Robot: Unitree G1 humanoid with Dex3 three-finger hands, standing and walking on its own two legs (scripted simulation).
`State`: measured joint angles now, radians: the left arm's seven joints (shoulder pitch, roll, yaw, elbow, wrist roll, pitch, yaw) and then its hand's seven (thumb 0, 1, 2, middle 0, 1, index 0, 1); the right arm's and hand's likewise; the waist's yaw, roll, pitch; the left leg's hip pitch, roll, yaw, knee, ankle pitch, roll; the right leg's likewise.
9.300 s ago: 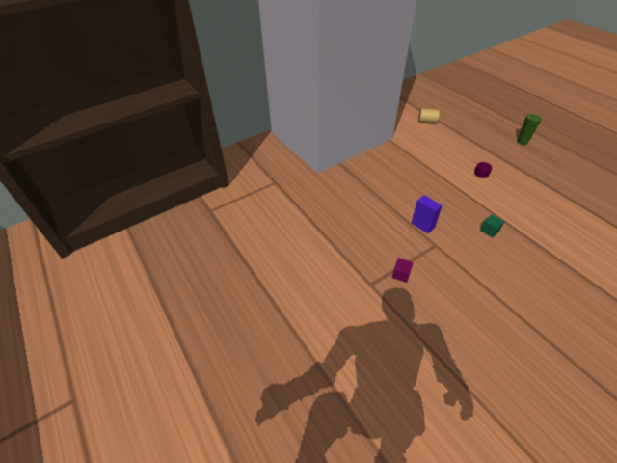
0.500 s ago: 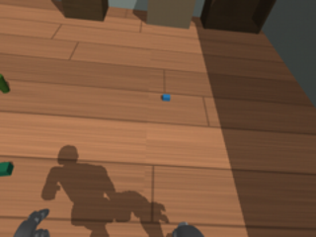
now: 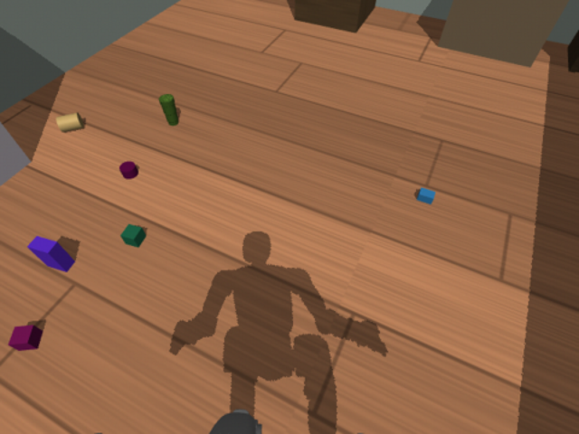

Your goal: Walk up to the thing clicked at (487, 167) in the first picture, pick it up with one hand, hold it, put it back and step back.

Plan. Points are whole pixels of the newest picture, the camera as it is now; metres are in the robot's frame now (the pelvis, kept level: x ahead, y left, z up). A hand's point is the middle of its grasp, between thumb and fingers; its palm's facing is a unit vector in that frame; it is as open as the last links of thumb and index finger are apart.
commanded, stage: walk up
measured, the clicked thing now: (129, 170) +1.27 +0.80 -0.73
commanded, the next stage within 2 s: stand in 1.90 s
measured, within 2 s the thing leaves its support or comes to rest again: neither
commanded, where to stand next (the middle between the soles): +0.08 +0.03 m, yaw +24 degrees
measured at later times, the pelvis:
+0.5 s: pelvis -0.02 -0.01 -0.02, yaw +16 degrees
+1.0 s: pelvis -0.04 +0.04 -0.01, yaw +24 degrees
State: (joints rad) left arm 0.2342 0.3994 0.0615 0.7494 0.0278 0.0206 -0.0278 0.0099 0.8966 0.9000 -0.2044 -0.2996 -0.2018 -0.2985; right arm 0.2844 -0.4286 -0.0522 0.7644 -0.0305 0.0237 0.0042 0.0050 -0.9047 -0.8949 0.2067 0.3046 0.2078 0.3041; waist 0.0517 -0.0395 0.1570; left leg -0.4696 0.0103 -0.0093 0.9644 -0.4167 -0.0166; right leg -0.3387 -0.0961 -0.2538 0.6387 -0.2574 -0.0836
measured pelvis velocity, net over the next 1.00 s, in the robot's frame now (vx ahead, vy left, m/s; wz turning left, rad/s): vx -0.04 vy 0.04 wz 0.42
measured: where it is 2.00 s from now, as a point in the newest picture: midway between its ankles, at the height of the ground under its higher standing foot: outside the picture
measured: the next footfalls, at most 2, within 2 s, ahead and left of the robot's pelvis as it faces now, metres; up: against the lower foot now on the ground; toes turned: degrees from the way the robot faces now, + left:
left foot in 0.14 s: +0.04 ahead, +0.13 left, +0.00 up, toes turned +8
right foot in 0.46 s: +0.06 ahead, -0.12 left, +0.00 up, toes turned +12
